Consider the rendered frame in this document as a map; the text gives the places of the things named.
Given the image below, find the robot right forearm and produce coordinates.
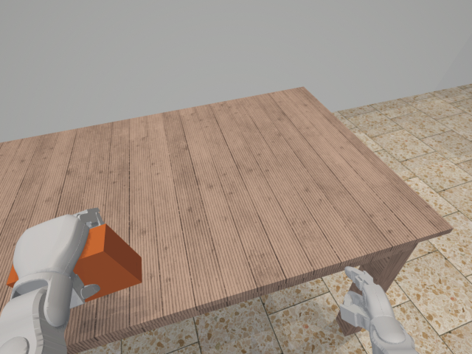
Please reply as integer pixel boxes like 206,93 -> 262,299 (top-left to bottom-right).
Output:
369,316 -> 419,354

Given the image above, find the robot left forearm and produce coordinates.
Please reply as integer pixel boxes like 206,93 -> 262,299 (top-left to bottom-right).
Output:
0,271 -> 73,354

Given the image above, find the robot right hand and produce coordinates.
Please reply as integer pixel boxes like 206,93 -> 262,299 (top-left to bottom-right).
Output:
340,266 -> 395,331

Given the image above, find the sponge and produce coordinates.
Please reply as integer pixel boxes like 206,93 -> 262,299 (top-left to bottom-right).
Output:
7,223 -> 142,302

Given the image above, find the robot left hand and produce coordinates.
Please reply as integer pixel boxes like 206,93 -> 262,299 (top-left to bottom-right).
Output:
13,207 -> 104,309

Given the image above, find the table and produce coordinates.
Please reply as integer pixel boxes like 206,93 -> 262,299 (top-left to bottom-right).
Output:
0,86 -> 453,354

